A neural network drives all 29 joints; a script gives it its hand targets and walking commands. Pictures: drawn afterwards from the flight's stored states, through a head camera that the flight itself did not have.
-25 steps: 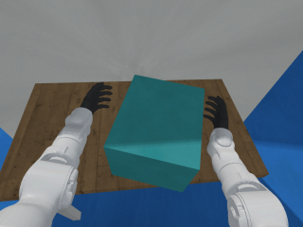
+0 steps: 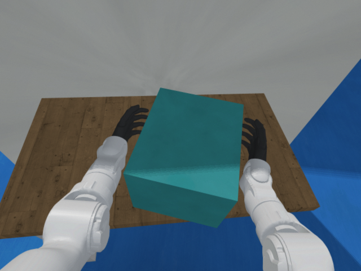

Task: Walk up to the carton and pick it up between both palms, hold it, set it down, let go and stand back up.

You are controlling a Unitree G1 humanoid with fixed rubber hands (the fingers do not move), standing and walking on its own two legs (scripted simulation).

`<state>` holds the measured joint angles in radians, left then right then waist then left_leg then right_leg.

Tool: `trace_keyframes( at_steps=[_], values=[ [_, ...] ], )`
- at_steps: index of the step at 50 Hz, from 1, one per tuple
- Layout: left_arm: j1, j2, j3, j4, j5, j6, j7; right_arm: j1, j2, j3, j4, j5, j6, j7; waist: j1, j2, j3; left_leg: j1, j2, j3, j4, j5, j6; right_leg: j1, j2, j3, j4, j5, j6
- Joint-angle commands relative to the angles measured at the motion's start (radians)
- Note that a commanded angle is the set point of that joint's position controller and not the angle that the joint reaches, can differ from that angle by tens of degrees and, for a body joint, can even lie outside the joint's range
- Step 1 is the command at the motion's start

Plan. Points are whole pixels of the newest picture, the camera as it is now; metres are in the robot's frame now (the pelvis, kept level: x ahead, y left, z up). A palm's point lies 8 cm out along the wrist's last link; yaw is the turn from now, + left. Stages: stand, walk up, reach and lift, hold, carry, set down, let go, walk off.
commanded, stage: reach and lift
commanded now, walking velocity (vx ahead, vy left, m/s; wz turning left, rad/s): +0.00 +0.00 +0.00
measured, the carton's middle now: (187, 156) +0.38 -0.03 +0.01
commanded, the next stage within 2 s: none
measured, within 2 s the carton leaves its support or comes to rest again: leaves its support in 1.86 s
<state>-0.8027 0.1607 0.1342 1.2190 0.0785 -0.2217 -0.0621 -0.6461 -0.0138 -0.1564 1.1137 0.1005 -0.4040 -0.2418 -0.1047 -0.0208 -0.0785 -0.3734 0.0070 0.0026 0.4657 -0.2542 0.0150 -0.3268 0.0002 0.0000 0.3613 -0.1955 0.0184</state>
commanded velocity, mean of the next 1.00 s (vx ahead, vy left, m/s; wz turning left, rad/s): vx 0.00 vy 0.00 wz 0.00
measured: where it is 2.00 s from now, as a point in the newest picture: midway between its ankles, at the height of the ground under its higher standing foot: outside the picture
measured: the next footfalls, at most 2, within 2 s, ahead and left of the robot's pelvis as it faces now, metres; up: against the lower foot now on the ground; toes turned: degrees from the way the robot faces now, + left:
none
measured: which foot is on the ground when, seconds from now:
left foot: down 0.00-1.00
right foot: down 0.00-1.00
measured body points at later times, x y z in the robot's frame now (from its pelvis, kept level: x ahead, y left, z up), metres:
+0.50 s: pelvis -0.01 +0.00 +0.00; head +0.04 +0.03 +0.45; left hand +0.43 +0.12 +0.04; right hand +0.36 -0.19 +0.05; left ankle -0.02 +0.10 -0.74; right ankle -0.02 -0.14 -0.74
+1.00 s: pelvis -0.01 +0.00 +0.00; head +0.04 +0.03 +0.45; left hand +0.43 +0.12 +0.04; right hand +0.36 -0.19 +0.04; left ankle -0.02 +0.10 -0.74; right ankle -0.02 -0.14 -0.74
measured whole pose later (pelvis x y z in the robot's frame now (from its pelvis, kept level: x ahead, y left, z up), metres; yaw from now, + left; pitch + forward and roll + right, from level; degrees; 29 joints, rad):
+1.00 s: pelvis -0.01 +0.00 +0.00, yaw +0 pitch +9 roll -2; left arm -0.81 0.11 0.34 1.22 0.32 -0.27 -0.09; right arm -0.66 0.09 -0.47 1.11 -0.21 -0.46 -0.23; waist -0.10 -0.03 -0.06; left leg -0.37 0.01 0.00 0.47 -0.25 0.01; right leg -0.33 0.00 0.00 0.36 -0.19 0.02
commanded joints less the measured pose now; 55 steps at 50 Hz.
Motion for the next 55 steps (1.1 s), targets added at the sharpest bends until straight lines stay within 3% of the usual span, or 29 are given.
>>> trace_keyframes(
  at_steps=[1, 4, 7, 9, 11, 17, 25, 28, 33, 37, 47, 49, 54, 55],
  values=[
    [-0.420, -0.090, 0.044, -0.174, 0.062, -0.049, 0.003, -0.348, 0.156, -0.046, -0.042, -0.165, -0.027, 0.015, -0.037, 0.032, -0.444, 0.206, 0.001, 0.024, 0.050, 0.477, -0.061, 0.088, 0.025, -0.056, 0.025, 0.549, 0.014],
    [-0.459, -0.158, 0.063, -0.166, 0.105, -0.060, -0.014, -0.388, 0.234, -0.074, -0.040, -0.233, -0.032, 0.039, -0.034, 0.031, -0.431, 0.209, 0.001, 0.032, 0.031, 0.438, -0.058, 0.109, 0.019, -0.061, 0.017, 0.517, 0.017],
    [-0.466, -0.375, 0.085, -0.144, 0.196, -0.075, -0.072, -0.407, 0.478, -0.059, -0.088, -0.350, -0.049, 0.097, -0.017, -0.006, -0.428, 0.207, -0.006, 0.046, 0.002, 0.444, -0.052, 0.187, 0.009, -0.070, 0.017, 0.570, 0.024],
    [-0.486, -0.522, 0.094, -0.107, 0.252, -0.090, -0.112, -0.431, 0.640, -0.050, -0.097, -0.432, -0.058, 0.146, -0.011, -0.002, -0.408, 0.209, -0.010, 0.051, -0.018, 0.439, -0.052, 0.228, 0.004, -0.073, 0.014, 0.560, 0.021],
    [-0.463, -0.555, 0.084, -0.096, 0.278, -0.096, -0.116, -0.408, 0.660, -0.055, -0.075, -0.479, -0.073, 0.161, -0.023, -0.003, -0.403, 0.229, -0.008, 0.051, -0.029, 0.471, -0.060, 0.251, 0.011, -0.082, 0.006, 0.594, 0.016],
    [-0.464, -0.589, 0.057, -0.051, 0.287, -0.100, -0.112, -0.408, 0.657, -0.072, -0.012, -0.493, -0.084, 0.172, -0.027, 0.047, -0.381, 0.259, 0.001, 0.049, -0.035, 0.488, -0.074, 0.219, 0.027, -0.090, -0.017, 0.527, -0.010],
    [-0.451, -0.600, 0.059, -0.036, 0.290, -0.097, -0.110, -0.408, 0.654, -0.081, 0.000, -0.494, -0.080, 0.168, -0.029, 0.044, -0.369, 0.252, 0.004, 0.048, -0.038, 0.470, -0.072, 0.214, 0.027, -0.086, -0.033, 0.486, -0.018],
    [-0.454, -0.600, 0.072, -0.024, 0.302, -0.096, -0.111, -0.401, 0.662, -0.081, 0.009, -0.496, -0.077, 0.170, -0.016, 0.058, -0.351, 0.245, 0.004, 0.057, -0.042, 0.468, -0.072, 0.227, 0.029, -0.082, -0.032, 0.471, -0.020],
    [-0.444, -0.612, 0.053, -0.021, 0.292, -0.098, -0.109, -0.409, 0.664, -0.078, 0.007, -0.495, -0.082, 0.164, -0.028, 0.047, -0.362, 0.251, 0.007, 0.050, -0.036, 0.470, -0.071, 0.198, 0.033, -0.087, -0.037, 0.465, -0.021],
    [-0.423, -0.611, 0.072, -0.020, 0.313, -0.090, -0.109, -0.391, 0.662, -0.074, 0.023, -0.488, -0.077, 0.165, -0.014, 0.053, -0.337, 0.246, 0.008, 0.051, -0.042, 0.473, -0.072, 0.207, 0.032, -0.083, -0.038, 0.455, -0.022],
    [-0.425, -0.636, 0.050, -0.023, 0.303, -0.097, -0.102, -0.401, 0.683, -0.069, 0.027, -0.493, -0.093, 0.161, -0.023, 0.064, -0.375, 0.247, 0.008, 0.046, -0.029, 0.507, -0.076, 0.185, 0.037, -0.090, -0.038, 0.473, -0.025],
    [-0.418, -0.627, 0.061, -0.015, 0.313, -0.093, -0.101, -0.395, 0.676, -0.069, 0.036, -0.488, -0.089, 0.161, -0.010, 0.067, -0.350, 0.246, 0.009, 0.046, -0.029, 0.515, -0.075, 0.189, 0.037, -0.088, -0.041, 0.465, -0.025],
    [-0.424, -0.635, 0.056, -0.016, 0.310, -0.091, -0.101, -0.400, 0.673, -0.072, 0.035, -0.492, -0.098, 0.156, -0.024, 0.078, -0.362, 0.250, 0.009, 0.046, -0.027, 0.515, -0.077, 0.181, 0.039, -0.091, -0.041, 0.457, -0.027],
    [-0.419, -0.634, 0.054, -0.014, 0.302, -0.094, -0.100, -0.411, 0.677, -0.060, 0.024, -0.481, -0.100, 0.157, -0.013, 0.069, -0.368, 0.243, 0.007, 0.044, -0.018, 0.515, -0.073, 0.180, 0.037, -0.087, -0.035, 0.463, -0.024]
  ],
)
